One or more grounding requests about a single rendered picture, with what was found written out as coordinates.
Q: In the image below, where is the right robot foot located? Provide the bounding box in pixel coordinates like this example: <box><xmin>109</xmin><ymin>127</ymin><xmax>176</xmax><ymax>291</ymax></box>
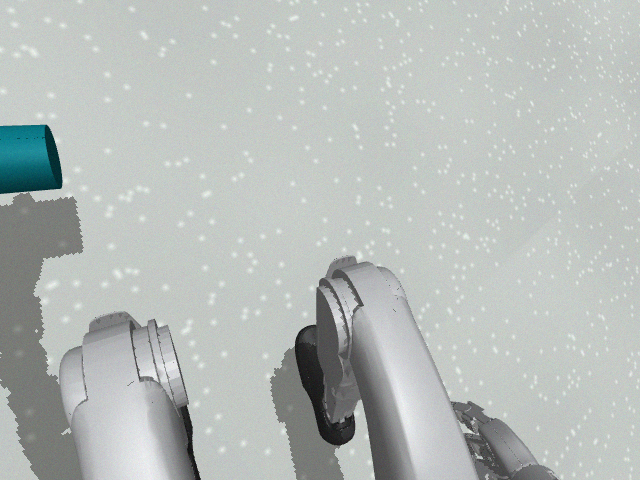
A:
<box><xmin>295</xmin><ymin>325</ymin><xmax>355</xmax><ymax>445</ymax></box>

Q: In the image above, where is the right robot hand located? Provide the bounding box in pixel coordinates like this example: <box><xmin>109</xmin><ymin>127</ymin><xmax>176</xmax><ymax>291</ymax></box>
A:
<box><xmin>451</xmin><ymin>401</ymin><xmax>539</xmax><ymax>480</ymax></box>

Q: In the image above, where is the bottle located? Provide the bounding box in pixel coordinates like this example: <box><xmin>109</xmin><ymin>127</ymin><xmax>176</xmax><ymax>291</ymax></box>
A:
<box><xmin>0</xmin><ymin>125</ymin><xmax>62</xmax><ymax>194</ymax></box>

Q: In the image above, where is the left robot foot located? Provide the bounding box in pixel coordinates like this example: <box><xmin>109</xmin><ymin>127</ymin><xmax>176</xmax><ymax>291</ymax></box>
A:
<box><xmin>180</xmin><ymin>405</ymin><xmax>201</xmax><ymax>480</ymax></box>

